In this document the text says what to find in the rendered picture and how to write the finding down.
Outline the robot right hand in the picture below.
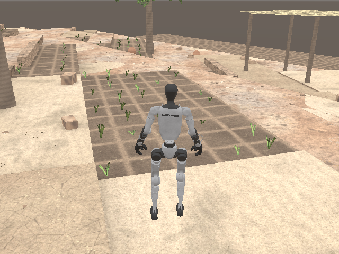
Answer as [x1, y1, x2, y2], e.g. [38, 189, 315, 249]
[191, 145, 202, 156]

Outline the left robot upper arm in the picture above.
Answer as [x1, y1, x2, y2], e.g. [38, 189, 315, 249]
[143, 106, 159, 135]

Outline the humanoid robot head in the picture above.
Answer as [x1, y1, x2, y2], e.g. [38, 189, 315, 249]
[162, 84, 179, 109]

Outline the robot right forearm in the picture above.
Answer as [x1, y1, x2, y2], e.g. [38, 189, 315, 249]
[191, 128, 201, 147]

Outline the right robot upper arm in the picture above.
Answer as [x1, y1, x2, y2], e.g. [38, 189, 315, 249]
[182, 107, 196, 136]

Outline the robot left hand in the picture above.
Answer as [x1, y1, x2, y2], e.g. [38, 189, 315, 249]
[135, 143, 147, 155]

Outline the left robot foot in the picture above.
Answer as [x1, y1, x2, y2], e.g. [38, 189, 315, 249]
[150, 207, 158, 220]

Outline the robot left forearm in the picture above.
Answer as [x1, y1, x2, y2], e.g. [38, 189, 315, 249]
[137, 126, 148, 146]

